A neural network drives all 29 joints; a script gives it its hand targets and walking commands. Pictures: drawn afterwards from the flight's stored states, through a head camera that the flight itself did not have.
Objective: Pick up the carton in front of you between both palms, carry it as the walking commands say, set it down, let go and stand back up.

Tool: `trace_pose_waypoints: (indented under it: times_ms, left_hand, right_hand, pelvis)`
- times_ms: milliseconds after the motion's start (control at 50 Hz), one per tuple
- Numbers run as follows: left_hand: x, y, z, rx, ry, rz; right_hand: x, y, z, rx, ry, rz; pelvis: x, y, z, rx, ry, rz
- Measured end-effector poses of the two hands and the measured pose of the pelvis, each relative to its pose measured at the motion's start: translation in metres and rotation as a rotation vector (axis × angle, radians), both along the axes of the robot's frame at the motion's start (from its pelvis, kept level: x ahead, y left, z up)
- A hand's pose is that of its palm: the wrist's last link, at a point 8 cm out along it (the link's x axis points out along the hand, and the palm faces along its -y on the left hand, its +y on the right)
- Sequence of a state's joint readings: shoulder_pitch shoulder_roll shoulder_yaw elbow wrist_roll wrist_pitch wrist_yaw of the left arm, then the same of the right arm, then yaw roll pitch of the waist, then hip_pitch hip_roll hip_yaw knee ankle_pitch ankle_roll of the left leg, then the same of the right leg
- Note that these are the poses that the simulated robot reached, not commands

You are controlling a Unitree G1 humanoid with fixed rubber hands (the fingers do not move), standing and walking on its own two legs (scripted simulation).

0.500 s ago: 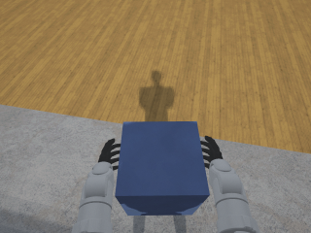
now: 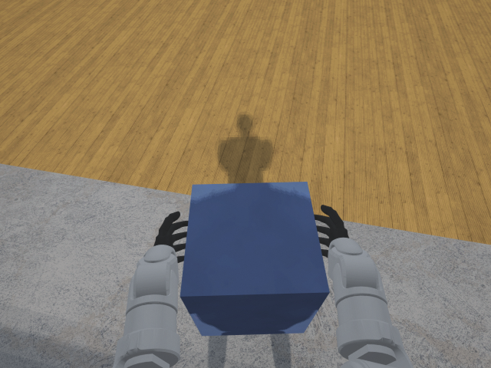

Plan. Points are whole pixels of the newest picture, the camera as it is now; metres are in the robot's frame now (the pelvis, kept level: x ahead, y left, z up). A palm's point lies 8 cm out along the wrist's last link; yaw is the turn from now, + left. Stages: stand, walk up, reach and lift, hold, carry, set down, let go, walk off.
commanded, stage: reach and lift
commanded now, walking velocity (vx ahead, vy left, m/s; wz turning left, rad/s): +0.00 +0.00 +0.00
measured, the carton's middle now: (251, 263) +0.32 +0.00 -0.04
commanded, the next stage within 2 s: hold in 0.54 s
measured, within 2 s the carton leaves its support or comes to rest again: neither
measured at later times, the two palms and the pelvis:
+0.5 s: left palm (165, 248) +0.31 +0.15 +0.04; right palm (340, 244) +0.31 -0.15 +0.04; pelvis +0.01 +0.00 +0.01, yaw -1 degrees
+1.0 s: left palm (162, 249) +0.30 +0.15 +0.06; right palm (343, 239) +0.30 -0.15 +0.06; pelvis +0.01 +0.00 +0.01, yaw +0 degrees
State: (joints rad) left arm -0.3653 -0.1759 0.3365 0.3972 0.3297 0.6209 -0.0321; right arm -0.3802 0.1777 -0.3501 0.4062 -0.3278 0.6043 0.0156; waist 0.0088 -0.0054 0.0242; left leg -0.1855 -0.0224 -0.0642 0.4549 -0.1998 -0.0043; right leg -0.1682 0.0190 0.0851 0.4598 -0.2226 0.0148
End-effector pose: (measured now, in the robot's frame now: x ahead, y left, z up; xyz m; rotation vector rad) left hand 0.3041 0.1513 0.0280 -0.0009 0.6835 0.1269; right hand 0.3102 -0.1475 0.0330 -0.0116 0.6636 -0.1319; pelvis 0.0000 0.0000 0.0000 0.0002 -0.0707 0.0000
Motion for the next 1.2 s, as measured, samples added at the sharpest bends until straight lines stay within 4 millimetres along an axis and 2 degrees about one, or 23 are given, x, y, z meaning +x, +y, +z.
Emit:
trace_pose_waypoints:
  times_ms: [140, 300, 440, 620, 760, 980, 1080, 1200]
  left_hand:
    - [0.006, 0.003, 0.004, 0.002, -0.005, -0.007]
    - [0.006, 0.000, 0.010, 0.034, 0.003, -0.039]
    - [0.001, 0.001, 0.014, 0.030, -0.002, -0.022]
    - [0.001, -0.009, 0.019, 0.038, 0.000, -0.033]
    - [-0.002, -0.011, 0.032, 0.029, -0.037, -0.028]
    - [-0.009, -0.002, 0.026, 0.021, -0.013, -0.012]
    - [0.000, -0.003, 0.035, 0.024, -0.040, -0.010]
    - [0.027, -0.026, 0.055, -0.005, -0.103, -0.017]
  right_hand:
    - [0.005, 0.003, 0.004, -0.014, -0.004, 0.005]
    - [-0.001, 0.000, 0.006, -0.025, 0.005, 0.005]
    - [-0.001, 0.001, 0.010, -0.036, 0.001, 0.029]
    - [-0.007, -0.009, 0.012, -0.011, 0.003, 0.002]
    - [-0.008, -0.011, 0.028, -0.016, -0.034, 0.004]
    - [-0.006, -0.002, 0.028, -0.019, -0.011, 0.018]
    - [-0.001, -0.003, 0.031, 0.009, -0.038, -0.002]
    - [0.013, -0.025, 0.044, 0.043, -0.101, -0.055]
  pelvis:
    - [0.010, 0.005, 0.003, -0.001, 0.008, -0.001]
    - [0.019, 0.007, 0.007, 0.002, 0.004, -0.017]
    - [0.017, 0.004, 0.007, 0.002, -0.012, -0.010]
    - [0.012, -0.002, 0.006, 0.003, -0.028, -0.009]
    - [0.012, -0.007, 0.007, 0.000, -0.045, 0.000]
    - [0.009, -0.004, 0.006, -0.003, -0.047, 0.004]
    - [0.015, -0.002, 0.002, 0.002, 0.025, -0.038]
    - [0.037, -0.014, -0.006, 0.007, 0.095, -0.040]
